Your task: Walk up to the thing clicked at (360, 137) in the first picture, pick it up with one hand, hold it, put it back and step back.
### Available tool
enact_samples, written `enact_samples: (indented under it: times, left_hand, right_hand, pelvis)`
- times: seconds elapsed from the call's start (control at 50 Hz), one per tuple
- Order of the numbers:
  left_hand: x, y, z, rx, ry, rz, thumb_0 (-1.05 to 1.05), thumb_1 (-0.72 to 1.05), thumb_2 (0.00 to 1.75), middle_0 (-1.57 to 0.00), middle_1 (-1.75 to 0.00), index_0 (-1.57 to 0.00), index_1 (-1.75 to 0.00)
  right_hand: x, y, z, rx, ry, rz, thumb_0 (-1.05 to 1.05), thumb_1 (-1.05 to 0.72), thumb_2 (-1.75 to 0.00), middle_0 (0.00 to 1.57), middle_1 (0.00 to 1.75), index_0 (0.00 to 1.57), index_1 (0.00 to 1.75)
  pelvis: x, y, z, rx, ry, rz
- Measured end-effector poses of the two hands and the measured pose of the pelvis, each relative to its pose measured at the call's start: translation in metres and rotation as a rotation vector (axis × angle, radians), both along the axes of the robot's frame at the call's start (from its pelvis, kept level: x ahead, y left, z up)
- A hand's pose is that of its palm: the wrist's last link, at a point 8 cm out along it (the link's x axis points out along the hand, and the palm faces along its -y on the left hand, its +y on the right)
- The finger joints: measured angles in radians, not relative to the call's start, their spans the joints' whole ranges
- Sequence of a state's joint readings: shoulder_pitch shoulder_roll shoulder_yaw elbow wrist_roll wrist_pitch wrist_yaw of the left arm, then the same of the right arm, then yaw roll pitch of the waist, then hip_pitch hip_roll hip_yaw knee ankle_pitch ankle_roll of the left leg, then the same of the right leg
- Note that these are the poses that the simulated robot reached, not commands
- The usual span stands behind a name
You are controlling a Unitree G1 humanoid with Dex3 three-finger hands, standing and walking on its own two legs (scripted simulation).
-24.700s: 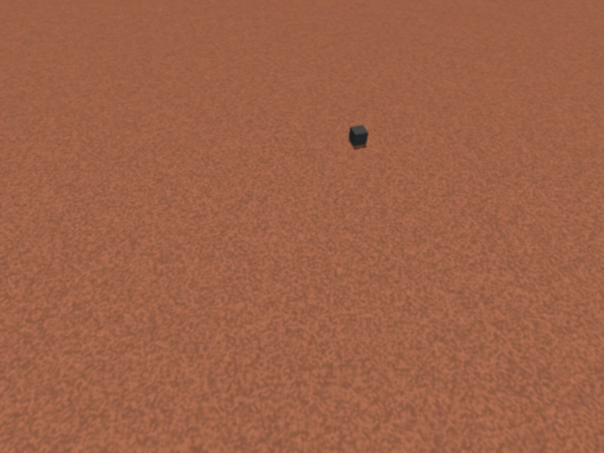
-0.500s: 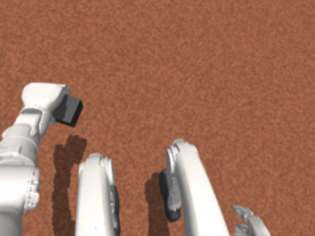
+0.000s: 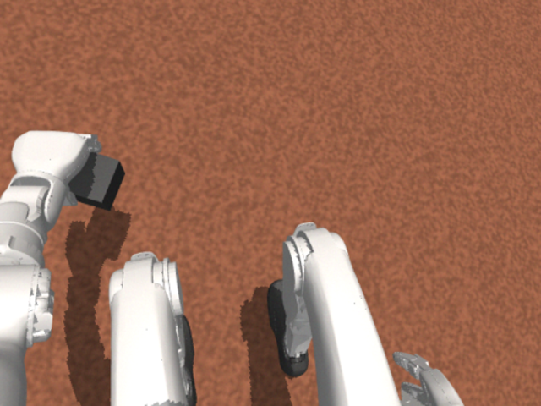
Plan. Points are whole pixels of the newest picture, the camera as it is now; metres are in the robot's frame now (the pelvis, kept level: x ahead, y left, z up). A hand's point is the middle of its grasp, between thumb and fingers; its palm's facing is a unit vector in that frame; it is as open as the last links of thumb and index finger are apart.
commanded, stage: crouch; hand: left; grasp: from above
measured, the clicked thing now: (92, 179) +0.46 +0.22 -0.21
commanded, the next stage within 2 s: lower in 0.18 s
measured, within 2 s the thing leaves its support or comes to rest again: neither
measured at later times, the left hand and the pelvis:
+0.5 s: hand (75, 185) +0.45 +0.24 -0.21, palm faces -0.51 +0.03 -0.86, open 9.8 cm; pelvis +0.00 +0.00 -0.03, yaw +0 degrees
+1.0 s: hand (84, 184) +0.47 +0.25 -0.26, palm faces -0.47 +0.00 -0.88, open 9.8 cm; pelvis +0.00 +0.00 -0.07, yaw -3 degrees
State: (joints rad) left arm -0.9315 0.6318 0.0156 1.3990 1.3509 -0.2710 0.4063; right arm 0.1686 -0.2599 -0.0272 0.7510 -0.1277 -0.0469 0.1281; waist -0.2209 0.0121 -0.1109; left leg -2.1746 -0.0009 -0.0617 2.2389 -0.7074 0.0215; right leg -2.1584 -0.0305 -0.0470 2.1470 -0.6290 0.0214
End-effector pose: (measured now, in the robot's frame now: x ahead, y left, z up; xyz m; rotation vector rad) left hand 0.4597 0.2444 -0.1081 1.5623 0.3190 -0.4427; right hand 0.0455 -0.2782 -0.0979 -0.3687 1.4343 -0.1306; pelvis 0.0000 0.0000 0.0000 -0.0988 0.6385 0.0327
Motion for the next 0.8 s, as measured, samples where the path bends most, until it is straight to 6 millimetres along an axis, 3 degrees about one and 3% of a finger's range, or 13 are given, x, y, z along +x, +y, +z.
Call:
enact_samples:
  times: [0.38, 0.62, 0.8]
  left_hand:
    - [0.009, -0.001, -0.022, 0.002, 0.013, 0.020, 0.05, 0.15, 0.34, -1.22, -0.35, -0.71, -0.33]
    - [0.002, -0.001, -0.060, -0.041, 0.025, -0.015, 0.06, 0.15, 0.34, -1.22, -0.30, -0.72, -0.30]
    - [0.007, 0.000, -0.081, -0.015, -0.009, -0.007, 0.08, 0.16, 0.33, -1.19, -0.26, -0.72, -0.28]
  right_hand:
    - [-0.021, -0.002, -0.019, 0.017, 0.054, -0.001, 0.01, -0.92, -0.90, 0.21, 0.30, 0.20, 0.30]
    - [-0.015, -0.008, -0.033, -0.017, 0.045, 0.052, 0.01, -0.92, -0.90, 0.21, 0.30, 0.20, 0.30]
    - [-0.017, -0.002, -0.046, -0.008, 0.050, 0.062, 0.01, -0.92, -0.90, 0.21, 0.30, 0.20, 0.30]
  pelvis:
    - [0.000, -0.003, -0.022, 0.002, -0.015, -0.001]
    - [-0.003, -0.004, -0.047, -0.012, -0.046, -0.009]
    - [0.000, -0.001, -0.061, -0.025, -0.049, -0.016]
